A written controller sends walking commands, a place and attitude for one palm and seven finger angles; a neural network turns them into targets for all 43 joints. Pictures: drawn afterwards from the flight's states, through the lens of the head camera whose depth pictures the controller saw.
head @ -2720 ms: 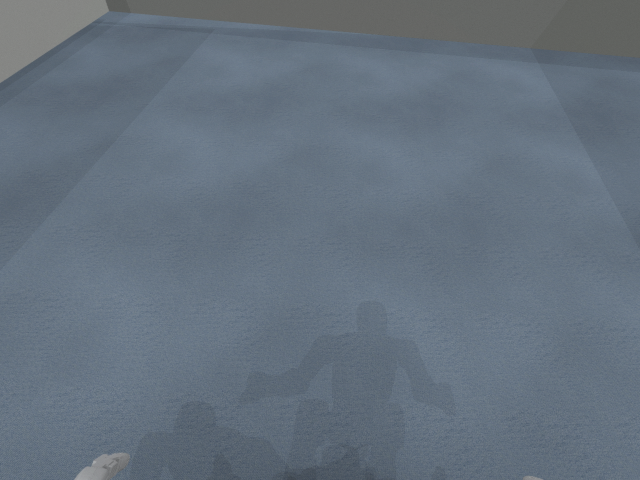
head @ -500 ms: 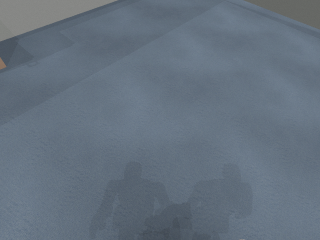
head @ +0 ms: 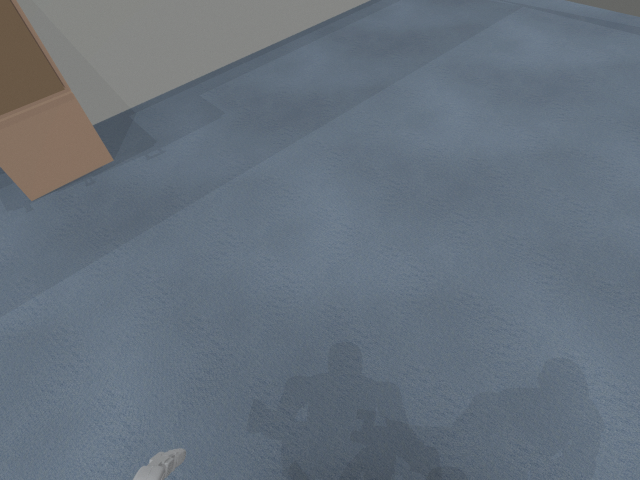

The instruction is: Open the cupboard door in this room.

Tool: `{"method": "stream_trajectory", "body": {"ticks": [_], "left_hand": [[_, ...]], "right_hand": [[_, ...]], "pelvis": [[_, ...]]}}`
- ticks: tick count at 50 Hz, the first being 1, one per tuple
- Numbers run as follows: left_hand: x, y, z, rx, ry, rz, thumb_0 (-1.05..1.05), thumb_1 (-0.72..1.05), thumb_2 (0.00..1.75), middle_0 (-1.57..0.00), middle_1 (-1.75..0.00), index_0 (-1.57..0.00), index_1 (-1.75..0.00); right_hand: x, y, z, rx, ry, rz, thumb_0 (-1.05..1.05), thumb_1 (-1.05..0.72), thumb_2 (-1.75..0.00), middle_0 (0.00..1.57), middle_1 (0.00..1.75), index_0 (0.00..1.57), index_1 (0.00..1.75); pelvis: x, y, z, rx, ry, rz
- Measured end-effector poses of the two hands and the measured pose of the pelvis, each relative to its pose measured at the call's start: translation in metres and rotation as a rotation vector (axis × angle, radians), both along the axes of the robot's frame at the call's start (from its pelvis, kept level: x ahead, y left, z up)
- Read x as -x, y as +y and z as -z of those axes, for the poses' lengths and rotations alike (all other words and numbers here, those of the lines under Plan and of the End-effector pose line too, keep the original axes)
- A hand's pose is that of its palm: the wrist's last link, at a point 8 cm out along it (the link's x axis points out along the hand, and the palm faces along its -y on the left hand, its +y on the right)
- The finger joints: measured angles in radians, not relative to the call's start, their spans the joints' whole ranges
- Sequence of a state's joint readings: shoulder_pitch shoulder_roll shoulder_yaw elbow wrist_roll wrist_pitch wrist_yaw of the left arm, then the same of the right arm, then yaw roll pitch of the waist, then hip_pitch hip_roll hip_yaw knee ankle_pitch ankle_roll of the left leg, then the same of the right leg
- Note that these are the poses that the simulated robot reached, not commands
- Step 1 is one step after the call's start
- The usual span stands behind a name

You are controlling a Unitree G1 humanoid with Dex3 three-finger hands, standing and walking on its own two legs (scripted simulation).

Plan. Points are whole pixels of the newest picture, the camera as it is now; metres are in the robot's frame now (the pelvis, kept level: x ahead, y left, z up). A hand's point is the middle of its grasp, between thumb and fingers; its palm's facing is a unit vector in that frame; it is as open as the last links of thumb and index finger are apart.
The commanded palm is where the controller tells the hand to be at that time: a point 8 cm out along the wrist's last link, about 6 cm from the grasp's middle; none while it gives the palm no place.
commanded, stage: turn or walk to find it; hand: left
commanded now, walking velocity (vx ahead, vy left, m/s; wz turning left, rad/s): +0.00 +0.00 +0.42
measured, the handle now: out of the picture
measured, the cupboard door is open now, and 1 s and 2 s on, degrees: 0 0 0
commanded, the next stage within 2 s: stand and wait in 0.10 s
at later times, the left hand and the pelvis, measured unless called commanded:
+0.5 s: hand out of the picture -0.08 +0.18 -0.18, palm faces +0.22 -0.95 -0.20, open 7.4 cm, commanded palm none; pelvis -0.03 +0.01 +0.00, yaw +8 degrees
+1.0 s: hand out of the picture -0.08 +0.19 -0.17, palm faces +0.13 -0.98 -0.15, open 7.4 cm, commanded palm none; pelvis -0.04 +0.03 +0.01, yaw +6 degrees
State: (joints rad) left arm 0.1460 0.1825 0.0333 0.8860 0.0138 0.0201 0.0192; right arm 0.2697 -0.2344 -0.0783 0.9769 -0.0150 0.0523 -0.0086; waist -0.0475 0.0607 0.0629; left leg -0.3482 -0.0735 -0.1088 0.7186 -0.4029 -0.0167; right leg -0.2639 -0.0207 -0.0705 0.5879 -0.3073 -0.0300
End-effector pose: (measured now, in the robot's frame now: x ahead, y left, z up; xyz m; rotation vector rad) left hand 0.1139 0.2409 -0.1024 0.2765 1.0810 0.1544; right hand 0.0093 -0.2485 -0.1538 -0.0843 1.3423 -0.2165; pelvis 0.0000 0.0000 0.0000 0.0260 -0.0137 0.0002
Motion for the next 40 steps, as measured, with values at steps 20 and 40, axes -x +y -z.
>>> {"method": "stream_trajectory", "body": {"ticks": [20, 40], "left_hand": [[0.17, -0.021, 0.023, 0.087, 0.256, -0.278, 0.0, 0.91, 0.9, -0.2, -0.3, -0.2, -0.3], [0.22, -0.012, 0.039, 0.191, 0.355, -0.259, 0.0, 0.91, 0.9, -0.2, -0.3, -0.19, -0.3]], "right_hand": [[-0.055, 0.0, -0.02, 0.034, -0.02, -0.221, 0.0, -0.91, -0.9, 0.2, 0.3, 0.19, 0.29], [-0.034, 0.06, -0.03, 0.04, -0.117, -0.218, -0.02, -0.94, -0.9, 0.2, 0.3, 0.2, 0.3]], "pelvis": [[0.017, -0.01, -0.009, 0.01, -0.001, -0.129], [0.042, 0.032, -0.011, 0.025, -0.04, -0.103]]}}
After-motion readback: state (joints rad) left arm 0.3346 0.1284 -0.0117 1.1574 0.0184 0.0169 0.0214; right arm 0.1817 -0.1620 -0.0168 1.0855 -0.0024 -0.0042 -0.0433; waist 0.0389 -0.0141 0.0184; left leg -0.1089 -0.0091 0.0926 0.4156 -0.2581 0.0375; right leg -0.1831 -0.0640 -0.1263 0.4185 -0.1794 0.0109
